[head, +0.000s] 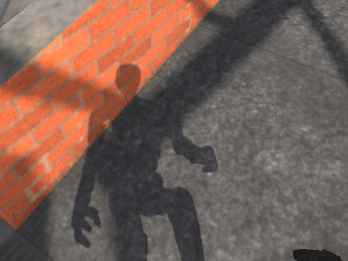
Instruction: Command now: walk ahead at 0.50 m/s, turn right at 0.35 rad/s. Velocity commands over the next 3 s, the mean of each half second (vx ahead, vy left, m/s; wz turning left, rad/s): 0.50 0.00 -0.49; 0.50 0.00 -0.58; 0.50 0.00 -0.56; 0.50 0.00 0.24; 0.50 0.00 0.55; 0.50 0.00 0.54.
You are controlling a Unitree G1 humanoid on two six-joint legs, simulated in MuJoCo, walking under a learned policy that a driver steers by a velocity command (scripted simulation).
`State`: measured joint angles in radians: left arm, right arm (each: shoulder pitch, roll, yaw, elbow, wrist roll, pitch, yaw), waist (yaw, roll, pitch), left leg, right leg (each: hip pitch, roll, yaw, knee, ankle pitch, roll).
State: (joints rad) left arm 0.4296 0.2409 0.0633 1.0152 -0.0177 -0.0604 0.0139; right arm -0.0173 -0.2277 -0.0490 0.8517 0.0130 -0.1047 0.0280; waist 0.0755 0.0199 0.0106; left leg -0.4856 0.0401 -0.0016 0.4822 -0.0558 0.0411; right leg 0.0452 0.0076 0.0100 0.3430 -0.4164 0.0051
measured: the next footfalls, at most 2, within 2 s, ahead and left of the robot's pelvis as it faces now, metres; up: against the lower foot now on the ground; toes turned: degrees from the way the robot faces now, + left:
right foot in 0.54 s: +0.40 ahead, -0.18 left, +0.05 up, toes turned -22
left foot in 1.00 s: +0.75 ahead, -0.12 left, +0.09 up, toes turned -35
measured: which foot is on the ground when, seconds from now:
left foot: down 0.00-0.54, up 0.56-0.98, down 1.00-1.00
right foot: down 0.00-0.02, up 0.04-0.52, down 0.54-1.00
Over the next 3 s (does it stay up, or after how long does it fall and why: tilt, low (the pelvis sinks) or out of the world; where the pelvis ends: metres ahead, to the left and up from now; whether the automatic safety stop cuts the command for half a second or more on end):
stays up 1.30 -0.74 0.20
